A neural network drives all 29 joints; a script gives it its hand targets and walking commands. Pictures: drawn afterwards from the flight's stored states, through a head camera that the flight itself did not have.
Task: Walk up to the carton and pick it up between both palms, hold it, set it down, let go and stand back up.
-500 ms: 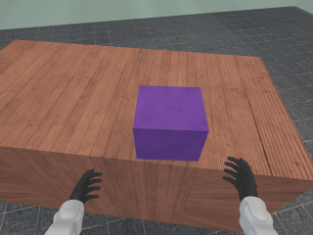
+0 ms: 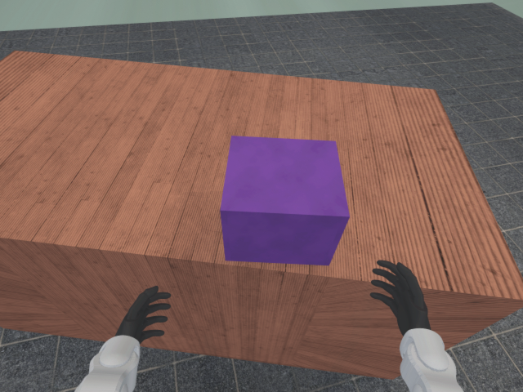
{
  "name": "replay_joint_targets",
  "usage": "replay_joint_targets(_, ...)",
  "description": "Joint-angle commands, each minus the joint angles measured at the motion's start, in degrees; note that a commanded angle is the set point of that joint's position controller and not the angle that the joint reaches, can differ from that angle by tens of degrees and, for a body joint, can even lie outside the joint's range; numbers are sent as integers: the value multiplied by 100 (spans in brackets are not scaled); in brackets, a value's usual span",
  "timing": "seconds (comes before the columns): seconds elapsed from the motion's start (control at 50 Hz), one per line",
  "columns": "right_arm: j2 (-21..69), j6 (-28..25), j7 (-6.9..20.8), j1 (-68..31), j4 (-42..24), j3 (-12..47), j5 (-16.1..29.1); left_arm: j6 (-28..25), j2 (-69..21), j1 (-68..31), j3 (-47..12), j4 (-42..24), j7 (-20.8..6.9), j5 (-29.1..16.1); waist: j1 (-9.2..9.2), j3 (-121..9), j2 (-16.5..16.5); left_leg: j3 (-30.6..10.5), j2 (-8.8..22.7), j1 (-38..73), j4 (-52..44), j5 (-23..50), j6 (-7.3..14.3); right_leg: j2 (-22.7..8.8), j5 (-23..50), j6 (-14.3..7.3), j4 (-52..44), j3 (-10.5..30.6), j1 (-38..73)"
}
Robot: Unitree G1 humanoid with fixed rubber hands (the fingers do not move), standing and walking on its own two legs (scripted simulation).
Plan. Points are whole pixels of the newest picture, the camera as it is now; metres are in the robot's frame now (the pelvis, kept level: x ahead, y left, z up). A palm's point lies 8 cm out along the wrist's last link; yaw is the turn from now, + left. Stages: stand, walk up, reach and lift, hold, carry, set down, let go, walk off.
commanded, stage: let go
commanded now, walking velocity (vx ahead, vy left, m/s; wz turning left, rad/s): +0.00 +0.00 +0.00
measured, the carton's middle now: (280, 201) +0.42 -0.02 +0.02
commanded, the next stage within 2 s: stand in 0.52 s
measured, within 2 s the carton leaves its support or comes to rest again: neither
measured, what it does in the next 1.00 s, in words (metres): stands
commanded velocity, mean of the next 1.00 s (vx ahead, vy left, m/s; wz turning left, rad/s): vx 0.00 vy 0.00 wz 0.00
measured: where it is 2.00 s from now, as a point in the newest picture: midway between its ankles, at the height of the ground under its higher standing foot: outside the picture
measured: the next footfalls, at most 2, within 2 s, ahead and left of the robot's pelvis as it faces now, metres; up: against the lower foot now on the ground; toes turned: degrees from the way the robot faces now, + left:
none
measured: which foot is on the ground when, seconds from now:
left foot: down 0.00-1.00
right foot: down 0.00-1.00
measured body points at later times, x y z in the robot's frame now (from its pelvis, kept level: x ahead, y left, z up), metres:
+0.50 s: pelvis +0.00 +0.00 +0.00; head +0.00 +0.01 +0.45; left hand +0.19 +0.22 -0.08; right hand +0.23 -0.22 -0.01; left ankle +0.00 +0.16 -0.74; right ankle +0.03 -0.10 -0.74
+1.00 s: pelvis +0.02 +0.04 +0.00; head +0.02 +0.08 +0.45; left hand +0.18 +0.29 -0.10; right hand +0.24 -0.21 +0.00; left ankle +0.00 +0.16 -0.74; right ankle +0.03 -0.09 -0.74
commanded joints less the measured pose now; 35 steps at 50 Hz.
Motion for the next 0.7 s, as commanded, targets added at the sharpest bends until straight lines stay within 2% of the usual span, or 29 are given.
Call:
replay_joint_targets(0.0,-653,314,84,214,1218,69,-1013,-288,71,-293,470,-138,-102,809,64,437,817,727,-286,-219,-1086,687,94,55,-335,78,-801,483,1900)
replay_joint_targets(0.1,-659,227,102,178,1362,8,-1067,-382,98,-396,513,-138,-85,860,60,428,852,710,-285,-234,-1100,593,110,64,-439,79,-765,469,1861)
replay_joint_targets(0.22,-714,181,137,184,1763,-17,-1128,-368,33,-348,525,170,-81,995,30,572,906,692,-283,-200,-1148,517,119,90,-552,72,-762,430,1810)
replay_joint_targets(0.5,-775,65,172,140,2151,-41,-1196,-417,-55,-261,579,424,-98,1157,5,844,866,673,-318,-151,-1214,394,147,129,-604,108,-774,408,1784)
replay_joint_targets(0.52,-1856,239,67,-26,1346,-220,-1525,-1115,1139,564,917,942,-125,226,669,-141,1003,241,-113,-951,-151,367,324,-266,550,81,-287,545,1356)
replay_joint_targets(0.54,-1862,309,33,14,1025,-298,-1483,-1380,1246,633,907,923,-168,215,523,-365,783,474,-191,-982,48,-419,356,-428,-96,51,-537,790,1229)
replay_joint_targets(0.6,-1648,346,-7,300,644,-323,-1447,-1629,1485,421,874,856,-190,330,398,62,483,476,-140,-741,719,-730,375,-850,-2296,-70,-1386,1482,-11)
replay_joint_targets(0.62,-1620,346,23,528,588,-325,-1448,-1687,1588,265,887,824,-200,367,290,269,353,478,-131,-478,894,-831,398,-888,-2846,-68,-1598,1521,-573)
replay_joint_targets(0.64,-1629,339,49,729,573,-338,-1449,-1727,1641,140,894,799,-213,376,208,358,321,458,-138,-340,1009,-868,420,-885,-3054,-66,-1664,1513,-877)
replay_joint_targets(0.68,-1707,287,60,853,539,-342,-1437,-1792,1685,-10,895,775,-231,369,153,293,435,395,-71,-279,873,-825,457,-793,-2792,-18,-1466,1330,-940)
